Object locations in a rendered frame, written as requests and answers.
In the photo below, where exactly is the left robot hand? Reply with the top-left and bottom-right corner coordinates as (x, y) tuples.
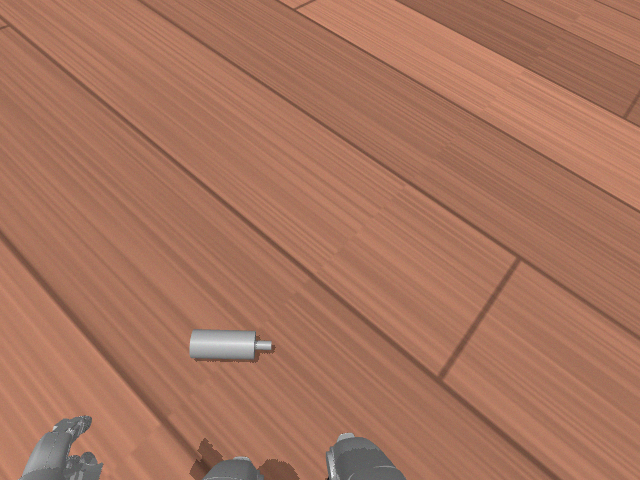
(22, 416), (103, 480)

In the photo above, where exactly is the bottle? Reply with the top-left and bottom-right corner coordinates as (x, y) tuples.
(189, 329), (272, 360)

